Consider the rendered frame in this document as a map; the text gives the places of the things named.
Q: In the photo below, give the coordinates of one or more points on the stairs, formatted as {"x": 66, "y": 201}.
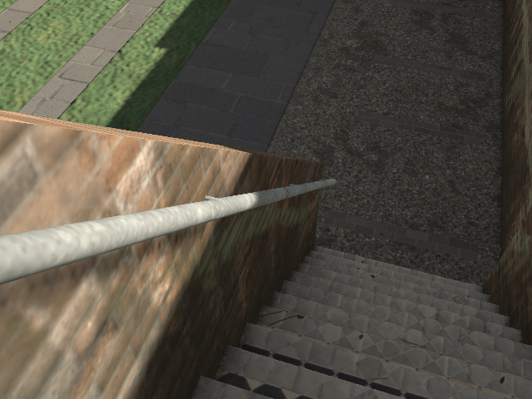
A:
{"x": 349, "y": 327}

